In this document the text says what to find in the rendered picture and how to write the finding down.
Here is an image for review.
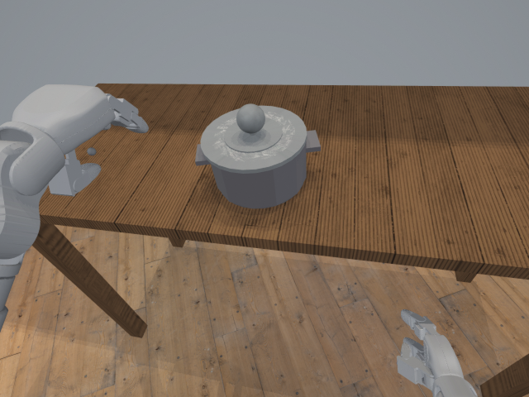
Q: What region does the table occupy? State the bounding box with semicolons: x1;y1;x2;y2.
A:
32;84;529;397

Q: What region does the lid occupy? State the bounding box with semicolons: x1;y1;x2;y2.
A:
200;106;307;174

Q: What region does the robot right hand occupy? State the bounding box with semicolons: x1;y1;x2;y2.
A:
397;309;464;392

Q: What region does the knob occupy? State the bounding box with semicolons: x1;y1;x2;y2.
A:
236;103;265;133

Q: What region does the robot left hand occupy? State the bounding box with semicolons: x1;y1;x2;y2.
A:
12;84;149;196

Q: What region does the pot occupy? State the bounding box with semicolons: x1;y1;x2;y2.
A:
195;130;321;208

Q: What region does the robot left forearm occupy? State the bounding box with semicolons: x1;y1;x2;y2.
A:
0;122;65;332

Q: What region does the robot right forearm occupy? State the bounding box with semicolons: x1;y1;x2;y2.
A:
432;375;478;397

